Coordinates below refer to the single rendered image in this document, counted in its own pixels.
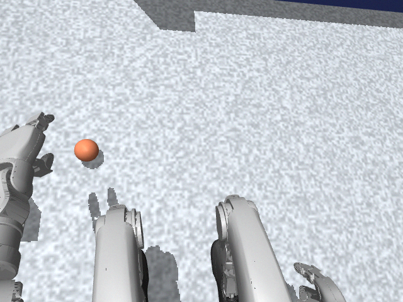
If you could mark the left robot hand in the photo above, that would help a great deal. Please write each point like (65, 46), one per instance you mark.
(25, 143)

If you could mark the right robot foot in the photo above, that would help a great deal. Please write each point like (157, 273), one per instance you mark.
(218, 273)

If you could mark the ball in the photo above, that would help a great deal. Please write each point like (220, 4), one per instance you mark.
(86, 150)

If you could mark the right robot hand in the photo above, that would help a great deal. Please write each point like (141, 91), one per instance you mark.
(325, 288)

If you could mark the left robot arm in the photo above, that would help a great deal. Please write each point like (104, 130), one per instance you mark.
(16, 188)

